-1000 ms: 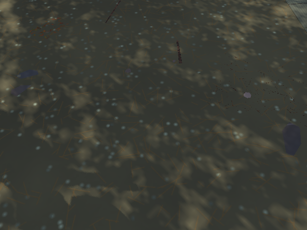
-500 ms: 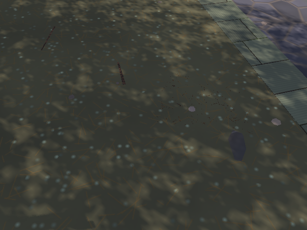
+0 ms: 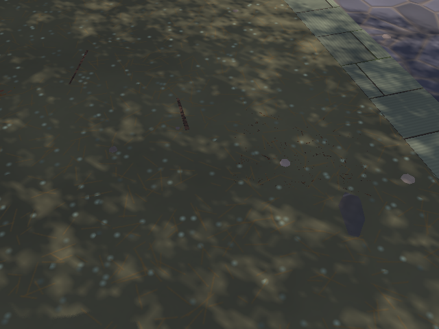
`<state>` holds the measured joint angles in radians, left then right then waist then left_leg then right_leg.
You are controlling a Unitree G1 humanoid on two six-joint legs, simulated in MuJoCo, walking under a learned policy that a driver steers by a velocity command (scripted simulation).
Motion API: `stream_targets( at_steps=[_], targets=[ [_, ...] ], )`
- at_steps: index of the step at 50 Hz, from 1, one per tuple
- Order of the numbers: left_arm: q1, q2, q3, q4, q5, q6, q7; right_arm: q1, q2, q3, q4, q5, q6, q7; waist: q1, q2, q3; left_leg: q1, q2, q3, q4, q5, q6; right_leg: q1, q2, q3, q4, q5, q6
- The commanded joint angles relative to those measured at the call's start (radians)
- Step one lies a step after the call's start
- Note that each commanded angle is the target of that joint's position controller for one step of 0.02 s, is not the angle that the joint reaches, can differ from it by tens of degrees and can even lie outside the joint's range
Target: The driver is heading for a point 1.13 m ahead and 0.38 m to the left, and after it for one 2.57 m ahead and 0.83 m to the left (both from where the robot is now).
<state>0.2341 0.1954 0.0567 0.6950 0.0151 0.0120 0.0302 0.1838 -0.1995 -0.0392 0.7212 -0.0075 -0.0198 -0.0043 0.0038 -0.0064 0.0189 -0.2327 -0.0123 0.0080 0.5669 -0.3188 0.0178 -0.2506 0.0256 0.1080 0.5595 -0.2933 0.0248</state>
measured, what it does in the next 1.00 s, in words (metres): lifts its right foot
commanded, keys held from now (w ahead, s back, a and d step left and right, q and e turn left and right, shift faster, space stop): shift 0.80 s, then w+shift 0.20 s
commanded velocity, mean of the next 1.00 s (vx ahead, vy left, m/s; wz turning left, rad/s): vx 0.07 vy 0.00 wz -0.01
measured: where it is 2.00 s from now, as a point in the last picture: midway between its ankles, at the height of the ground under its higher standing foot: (215, 264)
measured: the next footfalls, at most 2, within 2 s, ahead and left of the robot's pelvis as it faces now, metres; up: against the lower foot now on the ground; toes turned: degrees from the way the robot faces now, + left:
right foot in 1.16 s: +0.16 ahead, -0.16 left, +0.00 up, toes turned -5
left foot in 1.66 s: +0.53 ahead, +0.04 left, +0.00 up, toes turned +26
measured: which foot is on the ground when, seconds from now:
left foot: down 0.00-1.00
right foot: down 0.00-0.82, up 0.84-1.00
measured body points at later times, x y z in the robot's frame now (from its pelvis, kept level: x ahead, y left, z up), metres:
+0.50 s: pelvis +0.00 +0.02 +0.00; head +0.01 +0.02 +0.45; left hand +0.10 +0.27 -0.12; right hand +0.12 -0.22 -0.12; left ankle -0.01 +0.11 -0.73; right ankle +0.01 -0.14 -0.73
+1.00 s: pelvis +0.03 +0.01 +0.02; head +0.03 +0.00 +0.47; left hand +0.11 +0.27 -0.11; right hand +0.04 -0.26 -0.12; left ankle -0.01 +0.11 -0.73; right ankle +0.03 -0.14 -0.67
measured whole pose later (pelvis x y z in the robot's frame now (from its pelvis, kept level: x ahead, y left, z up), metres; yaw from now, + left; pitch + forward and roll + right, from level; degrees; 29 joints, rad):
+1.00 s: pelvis +0.03 +0.01 +0.02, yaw +0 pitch +1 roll -1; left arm 0.26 0.23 0.08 0.94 -0.03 -0.07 0.02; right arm 0.35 -0.24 -0.06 0.97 0.02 -0.06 -0.03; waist -0.04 0.03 -0.04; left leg -0.10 -0.02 0.00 0.31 -0.24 0.06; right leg -0.44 -0.06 -0.01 0.89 -0.32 -0.01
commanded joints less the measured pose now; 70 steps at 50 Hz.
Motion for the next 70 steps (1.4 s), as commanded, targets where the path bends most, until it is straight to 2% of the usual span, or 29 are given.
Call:
stream_targets(
  at_steps=[1,19,40,41,42,43,44,45,46,47,49,51,52,53,54,55,56,57,58,59,60,61,62,63,64,66,68,70],
  targets=[
    [-0.007,0.096,0.029,-0.067,-0.001,-0.011,0.008,-0.023,-0.090,-0.024,-0.062,0.001,-0.018,-0.002,0.001,0.005,-0.045,-0.010,0.063,-0.071,-0.106,0.172,0.022,0.035,-0.047,0.046,-0.071,0.210,-0.019],
    [0.014,0.081,0.037,-0.003,-0.004,-0.005,0.026,0.011,-0.083,-0.029,0.018,0.004,-0.024,-0.005,-0.002,0.010,-0.022,0.007,0.068,-0.088,-0.155,0.178,0.039,0.053,-0.049,0.033,-0.093,0.211,0.006],
    [0.062,0.096,0.032,0.215,-0.013,-0.008,0.044,0.043,-0.102,-0.019,0.192,0.009,-0.008,-0.016,-0.011,0.013,0.011,0.044,0.066,-0.098,-0.218,0.190,0.053,0.063,-0.053,0.011,-0.141,0.208,0.020],
    [0.085,0.082,0.029,0.236,-0.016,-0.006,0.045,0.082,-0.112,-0.024,0.214,0.012,-0.004,-0.021,-0.020,0.037,-0.033,0.072,0.059,-0.105,-0.249,-0.059,0.070,0.060,-0.014,-0.040,-0.100,0.048,0.015],
    [0.064,0.091,0.033,0.229,-0.027,-0.010,0.043,0.130,-0.177,-0.045,0.227,0.029,0.002,-0.026,-0.049,0.105,-0.008,0.097,0.112,-0.203,-0.309,-0.381,0.122,-0.054,0.035,-0.109,0.028,-0.156,0.007],
    [-0.009,0.108,0.034,0.192,-0.034,-0.024,0.035,0.175,-0.233,-0.061,0.233,0.039,0.000,-0.029,-0.080,0.181,0.054,0.100,0.261,-0.406,-0.421,-0.622,0.198,-0.214,0.012,-0.132,0.171,-0.217,-0.004],
    [-0.109,0.122,0.033,0.142,-0.049,-0.044,0.024,0.183,-0.256,-0.068,0.227,0.031,-0.016,-0.033,-0.104,0.209,0.141,0.073,0.391,-0.601,-0.520,-0.656,0.271,-0.367,-0.066,-0.071,0.337,-0.225,-0.024],
    [-0.130,0.125,0.036,0.131,-0.057,-0.065,0.014,0.144,-0.229,-0.059,0.211,0.020,-0.039,-0.034,-0.078,0.153,0.179,0.099,0.419,-0.634,-0.530,-0.557,0.286,-0.472,-0.112,-0.034,0.433,-0.179,-0.039],
    [-0.100,0.114,0.035,0.146,-0.048,-0.084,0.004,0.115,-0.193,-0.050,0.200,0.020,-0.058,-0.032,-0.052,0.103,0.154,0.148,0.397,-0.579,-0.508,-0.445,0.263,-0.521,-0.140,-0.024,0.465,-0.116,-0.051],
    [-0.068,0.109,0.036,0.161,-0.042,-0.101,-0.006,0.105,-0.175,-0.045,0.193,0.026,-0.067,-0.029,-0.038,0.078,0.108,0.184,0.363,-0.503,-0.492,-0.362,0.235,-0.521,-0.155,-0.030,0.447,-0.069,-0.058],
    [-0.073,0.101,0.037,0.174,-0.040,-0.119,-0.016,0.117,-0.177,-0.045,0.187,0.034,-0.067,-0.025,-0.043,0.082,0.045,0.178,0.277,-0.336,-0.485,-0.217,0.187,-0.421,-0.140,-0.088,0.316,0.001,-0.041],
    [-0.095,0.070,0.026,0.173,-0.042,-0.124,-0.021,0.120,-0.200,-0.048,0.183,0.039,-0.065,-0.024,-0.038,0.119,0.030,0.090,0.221,-0.227,-0.478,-0.144,0.172,-0.274,-0.107,-0.134,0.167,0.055,-0.018],
    [-0.114,0.052,0.019,0.152,0.042,-0.081,-0.068,0.152,-0.200,-0.054,0.214,-0.025,-0.058,-0.004,-0.035,0.131,0.020,0.035,0.185,-0.171,-0.479,-0.211,0.176,-0.182,-0.053,-0.199,0.087,-0.007,-0.020],
    [-0.125,0.057,0.023,0.143,0.041,-0.059,-0.082,0.152,-0.204,-0.057,0.213,-0.030,-0.054,0.005,-0.036,0.156,0.043,-0.019,0.191,-0.161,-0.472,-0.231,0.182,-0.117,-0.041,-0.224,0.048,-0.009,-0.022],
    [-0.114,0.070,0.026,0.137,0.027,-0.048,-0.084,0.142,-0.209,-0.060,0.209,-0.020,-0.053,0.009,-0.027,0.153,0.054,-0.066,0.211,-0.167,-0.466,-0.263,0.187,-0.055,-0.041,-0.239,0.022,0.023,-0.030],
    [-0.070,0.076,0.027,0.143,0.017,-0.047,-0.081,0.114,-0.219,-0.063,0.201,-0.009,-0.052,0.011,0.003,0.143,0.067,-0.128,0.224,-0.168,-0.446,-0.296,0.185,0.027,-0.046,-0.245,-0.013,0.075,-0.040],
    [0.003,0.093,0.032,0.162,0.015,-0.052,-0.073,0.083,-0.224,-0.065,0.193,-0.005,-0.052,0.012,0.047,0.110,0.068,-0.192,0.218,-0.155,-0.391,-0.303,0.178,0.129,-0.041,-0.248,-0.042,0.074,-0.052],
    [0.138,0.122,0.043,0.202,0.015,-0.066,-0.060,0.057,-0.205,-0.057,0.184,-0.013,-0.055,0.012,0.117,0.040,0.038,-0.282,0.182,-0.113,-0.241,-0.237,0.165,0.299,-0.034,-0.234,-0.071,0.024,-0.063],
    [0.348,0.206,0.067,0.260,0.029,-0.089,-0.040,0.022,-0.120,-0.032,0.165,-0.030,-0.058,0.017,0.217,-0.185,-0.028,-0.418,0.057,-0.008,0.176,-0.122,0.134,0.487,-0.164,-0.028,-0.191,-0.195,-0.074],
    [0.404,0.304,0.070,0.246,0.049,-0.105,-0.031,-0.031,-0.002,-0.003,0.087,-0.014,-0.070,0.013,0.209,-0.373,-0.063,-0.639,-0.066,-0.038,0.534,-0.227,0.118,0.503,-0.415,0.447,-0.401,-0.623,-0.098],
    [0.253,0.271,0.060,0.220,0.050,-0.095,-0.027,0.013,-0.052,-0.013,0.083,0.000,-0.069,0.020,0.104,-0.238,-0.026,-0.716,-0.020,-0.139,0.690,-0.088,0.139,0.381,-0.480,0.619,-0.472,-0.743,-0.146],
    [0.128,0.216,0.044,0.181,0.029,-0.098,-0.032,-0.004,-0.105,-0.024,0.081,-0.003,-0.065,0.031,0.053,-0.109,0.026,-0.724,0.048,-0.146,0.712,0.039,0.133,0.305,-0.445,0.471,-0.433,-0.616,-0.126],
    [0.072,0.175,0.033,0.170,0.015,-0.107,-0.039,0.034,-0.121,-0.030,0.102,-0.009,-0.062,0.044,0.019,-0.065,0.014,-0.650,0.083,-0.143,0.675,0.114,0.111,0.244,-0.377,0.298,-0.423,-0.460,-0.097],
    [0.052,0.156,0.025,0.166,0.012,-0.116,-0.038,0.071,-0.121,-0.034,0.118,-0.019,-0.052,0.052,-0.006,-0.080,-0.007,-0.591,0.102,-0.124,0.662,0.141,0.089,0.208,-0.338,0.189,-0.439,-0.361,-0.074],
    [0.066,0.132,0.016,0.178,0.013,-0.124,-0.031,0.077,-0.116,-0.034,0.124,-0.028,-0.037,0.063,-0.009,-0.091,0.004,-0.575,0.110,-0.104,0.687,0.176,0.071,0.183,-0.309,0.096,-0.455,-0.273,-0.061],
    [0.126,0.112,0.010,0.212,0.015,-0.135,-0.031,0.046,-0.089,-0.030,0.114,-0.017,-0.013,0.074,-0.004,-0.074,0.041,-0.612,0.111,-0.086,0.718,0.244,0.063,0.179,-0.284,-0.028,-0.464,-0.130,-0.043],
    [0.170,0.111,0.010,0.232,0.017,-0.141,-0.035,-0.021,-0.082,-0.028,0.096,-0.008,0.001,0.074,0.009,-0.049,0.080,-0.654,0.102,-0.064,0.690,0.295,0.065,0.186,-0.267,-0.132,-0.478,-0.019,-0.024],
    [0.203,0.098,0.005,0.245,0.018,-0.146,-0.034,-0.098,-0.081,-0.027,0.072,-0.005,0.006,0.077,0.021,-0.050,0.112,-0.664,0.089,-0.023,0.623,0.339,0.071,0.194,-0.248,-0.218,-0.495,0.082,-0.020]
  ],
)
Keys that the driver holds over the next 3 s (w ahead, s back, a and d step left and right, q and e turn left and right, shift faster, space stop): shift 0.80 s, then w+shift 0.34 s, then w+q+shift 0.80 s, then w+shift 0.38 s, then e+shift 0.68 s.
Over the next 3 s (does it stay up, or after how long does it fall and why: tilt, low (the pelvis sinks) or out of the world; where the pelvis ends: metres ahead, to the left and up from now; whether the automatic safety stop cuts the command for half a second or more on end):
stays up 1.21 0.48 -0.01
